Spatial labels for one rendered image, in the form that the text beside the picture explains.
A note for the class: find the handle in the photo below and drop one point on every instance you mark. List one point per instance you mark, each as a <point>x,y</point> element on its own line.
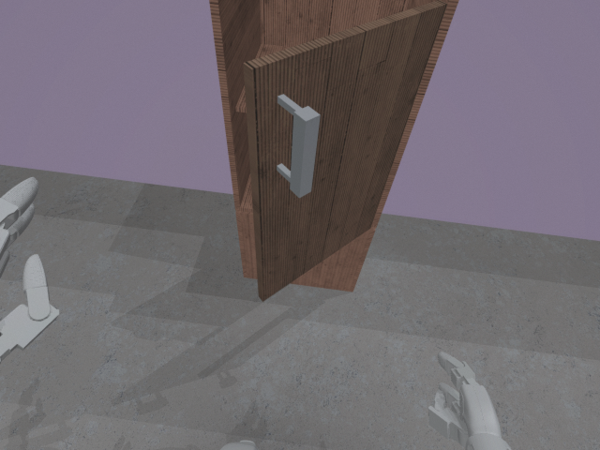
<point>304,144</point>

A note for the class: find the robot left hand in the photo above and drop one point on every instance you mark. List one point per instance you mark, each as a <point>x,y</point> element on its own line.
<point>25,323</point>

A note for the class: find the cupboard door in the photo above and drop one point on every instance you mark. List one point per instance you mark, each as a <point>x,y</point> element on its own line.
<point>363,82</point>

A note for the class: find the robot right hand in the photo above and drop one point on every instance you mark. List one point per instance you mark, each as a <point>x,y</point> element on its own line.
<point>472,409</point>

